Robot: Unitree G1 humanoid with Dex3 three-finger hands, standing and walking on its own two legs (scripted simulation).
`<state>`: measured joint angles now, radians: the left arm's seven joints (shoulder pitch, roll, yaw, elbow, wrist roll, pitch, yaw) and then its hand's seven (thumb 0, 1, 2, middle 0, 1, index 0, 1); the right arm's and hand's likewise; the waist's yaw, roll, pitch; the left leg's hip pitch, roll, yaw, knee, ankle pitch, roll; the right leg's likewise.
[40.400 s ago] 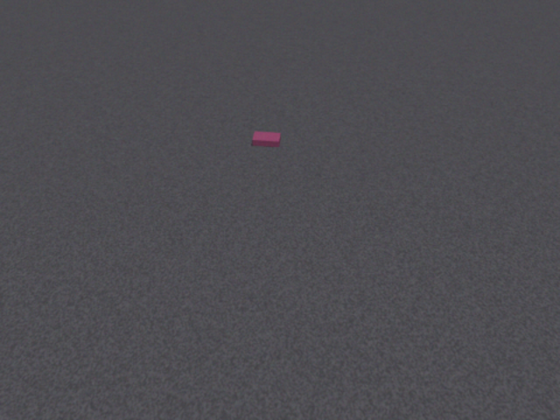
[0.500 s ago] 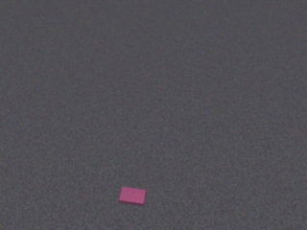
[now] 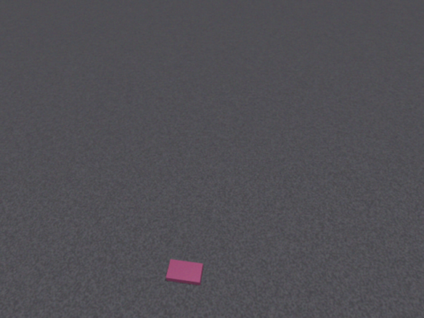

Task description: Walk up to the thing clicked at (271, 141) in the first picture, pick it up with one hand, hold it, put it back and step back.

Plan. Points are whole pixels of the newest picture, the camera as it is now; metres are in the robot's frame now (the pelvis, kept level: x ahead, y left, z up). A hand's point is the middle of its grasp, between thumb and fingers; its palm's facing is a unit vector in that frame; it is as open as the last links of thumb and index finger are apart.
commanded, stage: stand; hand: left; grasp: from above
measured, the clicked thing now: (185, 272) +0.48 +0.18 -0.76
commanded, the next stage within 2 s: step back in 1.48 s
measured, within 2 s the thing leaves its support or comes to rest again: neither
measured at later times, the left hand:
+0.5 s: hand out of the picture +0.09 +0.24 -0.16, palm faces +0.01 -0.94 -0.34, open 7.4 cm
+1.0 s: hand out of the picture +0.10 +0.23 -0.16, palm faces +0.01 -0.94 -0.34, open 7.4 cm
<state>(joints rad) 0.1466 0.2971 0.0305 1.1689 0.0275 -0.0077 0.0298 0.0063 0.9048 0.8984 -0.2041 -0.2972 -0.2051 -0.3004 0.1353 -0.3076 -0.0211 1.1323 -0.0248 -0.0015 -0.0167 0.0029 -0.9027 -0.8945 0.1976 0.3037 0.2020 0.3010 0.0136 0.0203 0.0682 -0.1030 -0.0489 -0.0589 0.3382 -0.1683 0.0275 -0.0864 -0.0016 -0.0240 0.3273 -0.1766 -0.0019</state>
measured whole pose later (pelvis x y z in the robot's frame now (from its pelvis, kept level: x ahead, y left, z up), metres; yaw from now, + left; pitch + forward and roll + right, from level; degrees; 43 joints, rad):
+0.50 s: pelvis +0.01 -0.01 +0.00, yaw +0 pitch -3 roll +0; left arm 0.09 0.30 0.03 1.17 0.02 -0.01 0.02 0.01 0.90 0.90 -0.20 -0.30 -0.21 -0.30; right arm 0.11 -0.32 -0.01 1.14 -0.02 -0.01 -0.02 0.00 -0.90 -0.89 0.20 0.30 0.20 0.30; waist 0.00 0.02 0.06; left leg -0.09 -0.04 -0.06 0.31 -0.17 0.02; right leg -0.07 0.01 -0.02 0.30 -0.18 -0.01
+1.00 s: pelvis +0.02 -0.01 +0.00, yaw +0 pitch -2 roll +0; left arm 0.09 0.31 0.03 1.16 0.02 -0.01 0.01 0.01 0.90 0.90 -0.20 -0.30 -0.21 -0.30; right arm 0.11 -0.33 0.00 1.14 -0.02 -0.01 -0.01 0.00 -0.90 -0.89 0.20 0.30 0.20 0.30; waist 0.00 0.02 0.06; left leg -0.08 -0.03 -0.06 0.30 -0.18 0.01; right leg -0.07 0.02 -0.03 0.29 -0.18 -0.02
